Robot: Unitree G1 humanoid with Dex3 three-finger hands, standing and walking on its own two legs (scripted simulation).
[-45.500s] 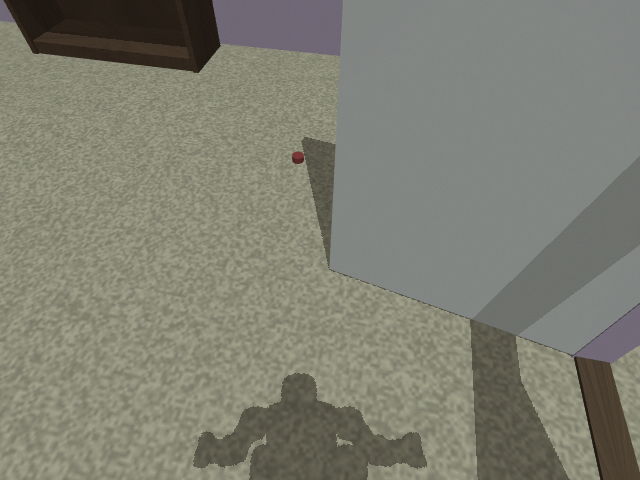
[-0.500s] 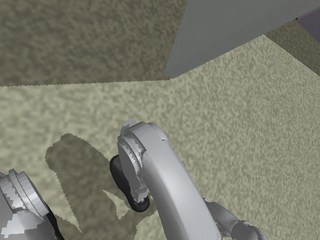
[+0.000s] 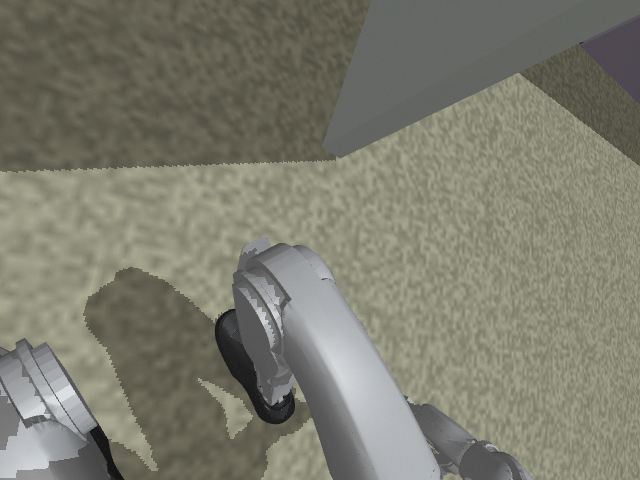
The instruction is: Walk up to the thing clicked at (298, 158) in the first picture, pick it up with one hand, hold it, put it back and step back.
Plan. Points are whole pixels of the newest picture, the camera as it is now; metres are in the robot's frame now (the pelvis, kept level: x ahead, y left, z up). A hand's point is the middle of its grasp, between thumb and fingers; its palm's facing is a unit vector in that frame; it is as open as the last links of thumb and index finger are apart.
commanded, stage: close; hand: left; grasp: from above
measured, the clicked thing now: out of the picture +0.46 +0.32 -0.30
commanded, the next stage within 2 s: settle in 0.90 s
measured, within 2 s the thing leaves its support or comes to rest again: leaves its support in 1.28 s
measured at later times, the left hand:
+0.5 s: hand out of the picture +0.45 +0.32 -0.26, palm faces -0.41 -0.17 -0.89, open 10.5 cm
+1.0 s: hand out of the picture +0.45 +0.32 -0.26, palm faces -0.42 -0.17 -0.89, open 8.3 cm
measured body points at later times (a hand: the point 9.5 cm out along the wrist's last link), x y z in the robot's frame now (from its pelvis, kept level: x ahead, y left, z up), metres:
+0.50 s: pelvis +0.00 +0.00 +0.00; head +0.28 +0.14 +0.32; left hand +0.47 +0.32 -0.21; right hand +0.06 -0.24 -0.05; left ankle +0.07 +0.14 -0.28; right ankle +0.12 -0.12 -0.28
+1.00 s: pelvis +0.00 +0.00 +0.00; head +0.27 +0.14 +0.32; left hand +0.46 +0.33 -0.21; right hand +0.06 -0.23 -0.06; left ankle +0.07 +0.14 -0.28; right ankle +0.12 -0.12 -0.28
